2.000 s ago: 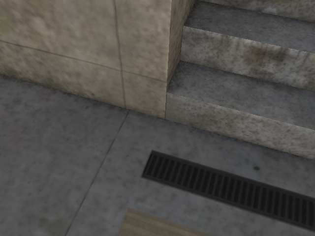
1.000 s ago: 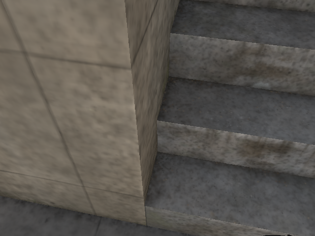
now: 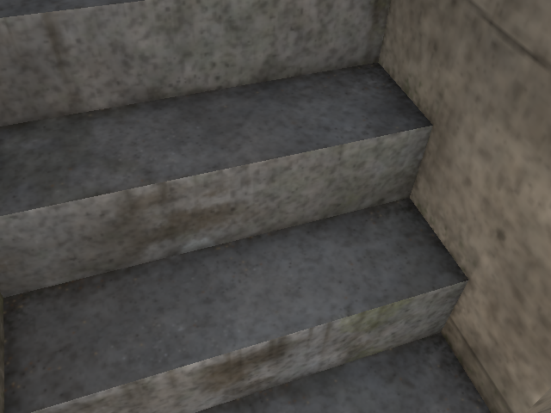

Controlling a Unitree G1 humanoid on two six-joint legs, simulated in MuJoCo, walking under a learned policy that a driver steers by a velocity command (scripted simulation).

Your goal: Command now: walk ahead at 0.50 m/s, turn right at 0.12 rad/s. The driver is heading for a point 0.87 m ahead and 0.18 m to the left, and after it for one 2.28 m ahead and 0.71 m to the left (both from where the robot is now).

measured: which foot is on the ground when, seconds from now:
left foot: down 0.00-1.00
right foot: up 0.00-0.24, down 0.26-1.00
